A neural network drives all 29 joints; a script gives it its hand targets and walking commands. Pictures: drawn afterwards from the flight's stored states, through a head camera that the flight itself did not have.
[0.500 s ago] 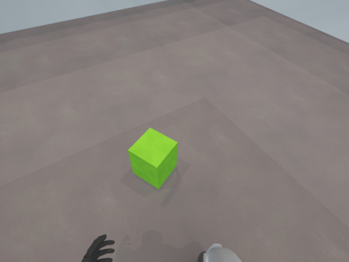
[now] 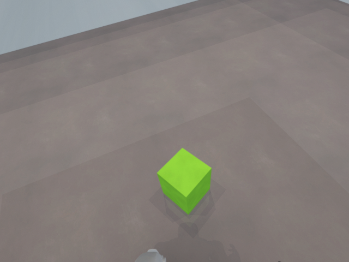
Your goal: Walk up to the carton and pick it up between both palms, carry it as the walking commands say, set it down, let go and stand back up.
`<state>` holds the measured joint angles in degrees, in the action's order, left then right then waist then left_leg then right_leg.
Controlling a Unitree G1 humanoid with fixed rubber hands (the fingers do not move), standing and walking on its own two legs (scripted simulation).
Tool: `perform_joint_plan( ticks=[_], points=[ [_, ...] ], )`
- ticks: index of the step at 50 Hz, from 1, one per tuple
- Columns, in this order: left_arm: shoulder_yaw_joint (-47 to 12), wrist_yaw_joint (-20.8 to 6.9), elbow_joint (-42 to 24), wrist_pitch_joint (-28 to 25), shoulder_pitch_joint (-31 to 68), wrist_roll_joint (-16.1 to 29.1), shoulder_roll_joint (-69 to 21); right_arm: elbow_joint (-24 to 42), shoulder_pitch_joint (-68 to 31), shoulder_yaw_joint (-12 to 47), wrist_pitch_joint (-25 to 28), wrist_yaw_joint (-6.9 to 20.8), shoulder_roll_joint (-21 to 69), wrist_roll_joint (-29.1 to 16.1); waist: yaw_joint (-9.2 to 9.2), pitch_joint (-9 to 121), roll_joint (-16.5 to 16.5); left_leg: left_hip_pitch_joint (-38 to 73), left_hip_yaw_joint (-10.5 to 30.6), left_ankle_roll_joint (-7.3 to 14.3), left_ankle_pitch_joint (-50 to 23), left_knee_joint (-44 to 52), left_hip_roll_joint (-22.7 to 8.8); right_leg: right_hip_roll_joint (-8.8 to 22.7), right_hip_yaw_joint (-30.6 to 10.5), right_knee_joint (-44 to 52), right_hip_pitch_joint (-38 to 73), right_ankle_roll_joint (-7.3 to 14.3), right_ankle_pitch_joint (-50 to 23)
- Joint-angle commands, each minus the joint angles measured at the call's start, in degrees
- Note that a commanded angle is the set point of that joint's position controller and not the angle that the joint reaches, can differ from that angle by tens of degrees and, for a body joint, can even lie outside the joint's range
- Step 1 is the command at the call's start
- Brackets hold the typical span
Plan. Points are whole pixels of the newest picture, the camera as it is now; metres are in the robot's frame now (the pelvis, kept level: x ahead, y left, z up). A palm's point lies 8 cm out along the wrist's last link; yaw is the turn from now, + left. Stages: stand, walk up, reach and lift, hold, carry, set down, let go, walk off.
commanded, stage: walk up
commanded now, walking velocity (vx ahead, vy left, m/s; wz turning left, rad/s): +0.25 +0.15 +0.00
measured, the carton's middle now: (185, 181) +0.62 +0.06 -0.66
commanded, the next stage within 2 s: none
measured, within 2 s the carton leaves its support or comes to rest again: neither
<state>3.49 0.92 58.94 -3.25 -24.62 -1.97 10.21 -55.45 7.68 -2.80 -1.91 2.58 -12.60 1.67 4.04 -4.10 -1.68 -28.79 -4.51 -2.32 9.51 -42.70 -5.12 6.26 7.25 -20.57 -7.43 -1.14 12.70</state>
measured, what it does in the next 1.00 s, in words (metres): walks ahead: left foot, then right foot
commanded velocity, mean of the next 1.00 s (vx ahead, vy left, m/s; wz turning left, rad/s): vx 0.09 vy -0.02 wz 0.00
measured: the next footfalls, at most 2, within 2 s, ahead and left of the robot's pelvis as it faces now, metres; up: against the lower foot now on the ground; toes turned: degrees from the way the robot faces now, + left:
left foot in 0.12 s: +0.14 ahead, +0.16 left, +0.00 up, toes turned +4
right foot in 0.52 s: +0.21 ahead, -0.10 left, +0.00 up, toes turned -4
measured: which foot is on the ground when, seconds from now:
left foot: up 0.00-0.10, down 0.12-1.00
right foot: down 0.00-0.10, up 0.12-0.50, down 0.52-1.00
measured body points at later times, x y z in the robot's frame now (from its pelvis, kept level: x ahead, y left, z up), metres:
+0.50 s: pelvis +0.11 +0.03 -0.01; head +0.14 +0.04 +0.44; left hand +0.20 +0.26 -0.16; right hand +0.08 -0.21 -0.15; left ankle +0.09 +0.16 -0.75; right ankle +0.17 -0.10 -0.74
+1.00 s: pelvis +0.14 +0.01 +0.00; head +0.14 +0.01 +0.45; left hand +0.16 +0.25 -0.16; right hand +0.13 -0.22 -0.16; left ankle +0.10 +0.15 -0.75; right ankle +0.17 -0.09 -0.75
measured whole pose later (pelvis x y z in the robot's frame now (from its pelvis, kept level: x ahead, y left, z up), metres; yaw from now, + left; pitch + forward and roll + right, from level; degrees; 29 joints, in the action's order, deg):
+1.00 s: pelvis +0.14 +0.01 +0.00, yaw +0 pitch -2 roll +0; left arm 2.0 1.5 63.3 -0.2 -14.0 0.2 9.8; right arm -64.2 17.5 -0.7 0.5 -2.0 -9.5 1.1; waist 0.4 -1.8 -0.3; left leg -4.2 -2.7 -2.6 14.0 -20.1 -3.8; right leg 0.0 4.8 -20.0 -10.4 1.5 7.9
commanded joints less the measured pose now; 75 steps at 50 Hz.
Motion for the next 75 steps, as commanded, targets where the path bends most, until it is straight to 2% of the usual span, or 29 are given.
perform_joint_plan(
  ticks=[1,2,3,4,5,6,7,8,9,10,13,17,18,19,20,23,25,26,27,28,29,31,36,46,69,70,72,74,75],
  points=[
    [2.00,0.07,-1.88,-0.19,0.16,-0.08,10.02,2.24,-0.69,0.19,1.16,0.07,-0.57,-0.34,-1.24,-0.50,14.13,5.72,-0.91,0.01,1.16,7.44,0.00,12.35,-7.42,9.67,-2.96,7.22,-4.20],
    [1.57,-0.30,-1.27,-0.24,1.17,-0.09,8.81,1.82,0.06,0.32,2.22,-0.37,-0.15,-0.62,-2.16,0.70,16.83,9.67,-2.07,-0.22,2.20,9.98,0.56,10.10,-5.75,8.90,-3.03,6.95,-0.83],
    [1.48,-0.20,-0.12,0.20,0.98,0.18,8.74,0.95,2.60,-0.03,3.23,-0.81,-0.96,-0.52,-3.66,1.34,14.61,15.14,-3.29,-0.80,0.84,14.10,1.53,8.10,-4.60,5.42,-4.15,6.11,1.84],
    [1.07,-0.20,0.54,0.50,0.58,0.31,7.95,-1.39,7.22,-0.60,4.00,-1.47,-2.15,-0.37,-5.13,2.25,9.26,21.70,-5.30,-0.96,0.24,18.19,2.60,6.46,-3.32,0.06,-6.55,5.10,3.57],
    [0.42,-0.20,1.00,0.64,-1.16,0.22,5.74,-3.70,12.86,-1.51,4.94,-2.05,-4.48,0.21,-6.57,4.38,1.80,29.31,-2.14,-0.70,0.75,19.69,-0.28,3.83,-1.76,-9.55,-10.36,3.78,6.10],
    [-0.44,-0.40,-0.35,0.49,-1.25,0.22,2.44,-4.10,18.28,-2.83,5.77,-2.62,-10.55,1.05,-8.03,5.82,-12.48,33.35,14.70,1.23,-1.93,25.09,-13.80,-0.93,0.73,-25.36,-18.80,0.82,16.65],
    [-0.21,0.00,-1.97,1.02,-2.44,0.32,2.79,-3.53,21.09,-4.10,5.63,-3.07,-16.45,0.04,-9.77,7.06,-19.24,34.56,28.40,9.33,1.82,29.81,-23.38,-3.65,-2.69,-35.74,-26.17,0.37,23.89],
    [0.39,-0.01,-1.38,1.77,1.48,-0.01,4.99,-3.64,18.34,-2.94,5.36,-2.93,-12.58,-0.13,-8.65,4.00,-11.71,28.23,27.36,10.89,5.84,30.71,-22.45,-0.54,-6.35,-41.61,-26.26,0.66,20.36],
    [0.57,-0.30,-0.83,2.02,2.88,0.13,5.15,-2.91,14.37,-1.82,5.46,-2.66,-8.75,-0.06,-7.04,1.09,-6.31,24.47,24.42,10.04,5.22,30.93,-20.06,0.35,-7.34,-42.12,-26.59,0.93,15.04],
    [0.88,-0.69,0.29,2.34,2.21,0.11,5.44,-2.40,12.43,-1.42,5.47,-2.92,-7.21,-0.32,-5.35,0.36,-1.62,22.09,22.38,8.78,-1.54,30.44,-19.03,1.23,-8.71,-42.57,-25.06,0.18,10.31],
    [0.57,-1.60,0.42,3.57,1.16,0.12,3.88,-1.95,11.19,-0.94,6.65,-2.90,-4.87,-0.23,-3.22,1.60,-7.41,20.23,11.63,7.17,-17.04,29.25,-13.85,0.82,-7.07,-41.75,-21.18,-0.90,3.70],
    [-0.02,-1.77,-1.05,4.30,6.82,0.79,2.89,-2.44,13.17,-0.30,7.07,-3.07,-3.71,0.23,-3.90,1.99,-9.95,20.88,5.72,8.34,-22.52,28.76,-11.00,-0.16,-4.53,-35.08,-20.06,-0.87,0.26],
    [-0.33,-1.19,-1.29,4.43,7.99,1.63,1.99,-2.23,10.45,0.73,6.77,-3.61,-2.54,-0.12,-3.19,1.45,-10.76,19.49,0.84,7.86,-42.05,25.21,-8.47,-1.57,-4.54,-27.44,-14.92,-0.70,0.82],
    [-0.84,-1.13,-2.81,4.09,10.32,2.59,2.05,-3.10,11.33,0.58,5.92,-3.93,-3.72,-0.58,-3.94,2.16,-14.75,22.36,-0.54,8.60,-47.87,24.54,-6.36,-3.91,-2.71,-23.02,-14.37,-0.95,2.39],
    [-0.99,-0.70,-2.88,4.14,10.89,2.80,2.23,-3.73,13.05,0.53,5.46,-4.06,-4.47,-0.66,-4.82,3.31,-14.77,24.63,-0.38,9.02,-48.79,23.86,-7.26,-4.77,-1.79,-20.75,-13.61,-1.08,2.71],
    [-0.94,0.22,-2.29,4.27,11.02,2.90,2.66,-4.41,13.82,0.12,4.20,-4.23,-5.12,-0.99,-4.69,4.38,-10.10,24.72,2.18,10.22,-37.05,22.11,-9.13,-4.76,-2.38,-11.98,-9.30,-1.07,0.11],
    [-0.75,0.64,-1.11,3.66,8.34,2.43,3.49,-4.34,12.47,-0.26,3.24,-4.29,-5.07,-1.15,-2.85,4.18,-7.47,20.75,3.72,7.41,-18.73,20.44,-7.52,-3.96,-2.77,-0.91,-2.14,-0.73,-7.82],
    [-0.44,0.94,-0.70,3.05,7.13,1.77,5.50,-4.43,13.29,0.20,2.95,-4.25,-2.85,-1.27,-2.67,4.57,-3.68,17.71,3.61,5.00,-9.27,19.05,-5.53,-0.27,-4.95,0.49,1.95,-0.07,-11.26],
    [-0.10,0.95,-0.78,2.31,6.41,1.08,8.29,-4.14,15.14,0.77,2.63,-4.28,-0.07,-0.99,-3.73,4.84,4.63,13.90,1.72,3.02,4.44,14.47,-2.20,7.18,-12.06,0.66,3.94,0.66,-19.34],
    [-0.25,0.71,-0.82,2.34,9.52,1.96,9.64,-5.22,19.08,1.21,1.61,-4.72,1.92,-1.38,-4.58,4.19,15.11,14.95,0.55,1.45,13.84,13.45,0.85,10.86,-18.90,4.52,-1.69,5.43,-15.43],
    [-0.23,0.68,-0.58,2.76,11.29,1.76,8.33,-5.99,19.26,1.01,0.71,-4.92,0.38,-1.26,-4.78,2.67,14.93,16.36,0.70,1.56,14.26,12.91,1.47,9.13,-19.86,7.21,-4.16,6.52,-5.85],
    [-0.66,0.83,-1.03,3.21,15.01,1.81,6.75,-6.10,17.39,0.82,0.63,-4.65,-0.29,-1.16,-5.50,0.52,13.00,17.08,1.36,1.56,7.91,16.34,1.62,6.15,-17.10,9.21,-5.81,5.47,1.50],
    [-0.58,0.92,0.69,2.96,11.83,2.32,5.66,-6.61,14.76,1.20,1.96,-4.53,-0.67,-0.98,-4.30,1.40,5.75,19.17,3.82,1.14,1.33,23.03,-0.72,2.42,-12.97,7.42,-2.10,2.81,-1.22],
    [-0.62,0.72,2.48,2.63,9.95,2.18,5.17,-8.00,13.90,1.59,2.61,-4.63,-0.53,-0.55,-4.09,0.74,1.27,19.35,4.65,1.63,-0.30,25.99,-2.00,0.87,-11.11,5.64,-0.67,2.54,-4.15],
    [-1.30,1.29,4.58,2.66,5.49,1.80,3.06,-9.91,15.38,1.19,2.85,-4.99,0.35,-0.60,-3.53,-0.53,1.28,18.92,5.00,2.38,-1.66,27.70,-2.09,0.13,-9.19,2.42,-0.77,1.37,-8.44],
    [0.71,1.40,3.22,2.57,7.95,1.88,5.10,-7.19,12.58,-0.96,3.06,-5.56,-3.15,-0.99,-4.57,-1.68,3.47,17.50,3.61,2.78,-3.40,22.29,-1.17,1.17,-8.92,-1.41,-4.00,0.18,-11.29],
    [1.64,2.59,0.47,2.76,8.55,2.66,9.12,-5.05,12.37,-1.69,2.57,-4.70,-3.50,-1.67,-4.30,1.11,3.53,13.26,9.27,3.23,-7.63,15.37,-1.37,4.70,-7.50,-5.20,-3.48,0.60,-9.14],
    [1.84,2.87,-0.63,3.15,8.36,2.16,9.63,-3.13,11.78,-1.61,2.21,-4.35,-2.43,-1.77,-4.56,2.63,5.09,10.83,10.78,3.87,-2.14,11.20,-0.40,7.88,-10.16,-4.75,-4.92,1.62,-4.27],
    [0.62,2.80,-1.83,4.06,8.69,1.44,9.44,-3.23,13.23,-0.98,1.53,-4.08,-2.07,-1.24,-4.21,2.66,4.29,9.10,12.21,3.27,2.74,11.74,-2.52,7.24,-6.51,-6.28,-3.54,2.13,-2.62]
  ],
)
